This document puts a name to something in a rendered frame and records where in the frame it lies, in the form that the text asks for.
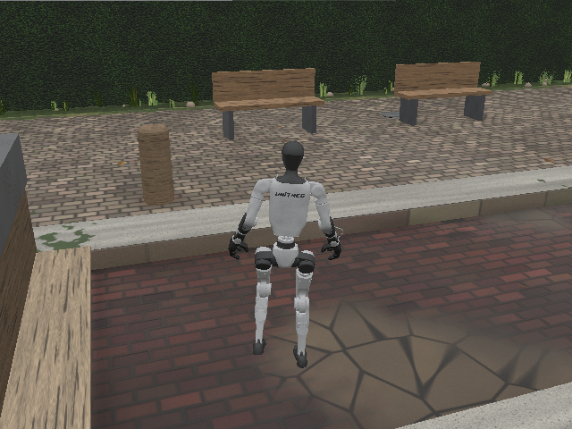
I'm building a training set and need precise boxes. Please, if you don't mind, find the robot right foot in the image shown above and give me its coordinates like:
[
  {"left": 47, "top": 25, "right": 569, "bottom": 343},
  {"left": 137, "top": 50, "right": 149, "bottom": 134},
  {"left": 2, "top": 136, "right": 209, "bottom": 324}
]
[{"left": 293, "top": 345, "right": 307, "bottom": 368}]

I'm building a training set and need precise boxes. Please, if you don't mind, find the right robot forearm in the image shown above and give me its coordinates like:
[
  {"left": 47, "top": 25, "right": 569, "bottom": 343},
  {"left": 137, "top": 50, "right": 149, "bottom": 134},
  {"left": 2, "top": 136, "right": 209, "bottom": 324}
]
[{"left": 323, "top": 217, "right": 340, "bottom": 247}]

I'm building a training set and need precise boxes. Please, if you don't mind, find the left robot hand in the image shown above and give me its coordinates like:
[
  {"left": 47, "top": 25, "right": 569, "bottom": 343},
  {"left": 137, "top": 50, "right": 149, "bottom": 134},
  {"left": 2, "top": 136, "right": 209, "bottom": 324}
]
[{"left": 228, "top": 234, "right": 248, "bottom": 260}]

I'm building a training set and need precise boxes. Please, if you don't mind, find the left robot forearm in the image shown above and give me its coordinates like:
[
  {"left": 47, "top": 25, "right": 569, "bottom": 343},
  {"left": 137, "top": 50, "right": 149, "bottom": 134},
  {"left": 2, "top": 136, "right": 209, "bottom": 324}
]
[{"left": 232, "top": 213, "right": 252, "bottom": 244}]

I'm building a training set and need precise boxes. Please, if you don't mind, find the right robot upper arm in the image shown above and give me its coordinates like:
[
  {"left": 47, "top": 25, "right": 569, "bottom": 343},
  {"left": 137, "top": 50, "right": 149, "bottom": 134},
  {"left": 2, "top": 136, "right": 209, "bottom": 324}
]
[{"left": 309, "top": 181, "right": 332, "bottom": 230}]

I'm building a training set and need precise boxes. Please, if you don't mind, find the left robot thigh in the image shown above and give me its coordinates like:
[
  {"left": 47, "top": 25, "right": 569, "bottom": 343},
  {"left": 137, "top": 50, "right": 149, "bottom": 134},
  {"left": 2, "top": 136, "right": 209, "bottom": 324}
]
[{"left": 255, "top": 247, "right": 273, "bottom": 298}]

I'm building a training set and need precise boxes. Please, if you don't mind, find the left robot upper arm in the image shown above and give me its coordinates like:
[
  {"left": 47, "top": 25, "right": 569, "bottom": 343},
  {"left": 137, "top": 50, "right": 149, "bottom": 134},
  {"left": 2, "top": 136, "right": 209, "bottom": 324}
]
[{"left": 243, "top": 179, "right": 273, "bottom": 227}]

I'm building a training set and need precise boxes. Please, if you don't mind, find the right robot hand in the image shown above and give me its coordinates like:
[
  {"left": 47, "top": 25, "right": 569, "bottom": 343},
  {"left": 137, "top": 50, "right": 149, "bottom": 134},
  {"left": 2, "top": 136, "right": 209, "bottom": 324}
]
[{"left": 321, "top": 243, "right": 341, "bottom": 260}]

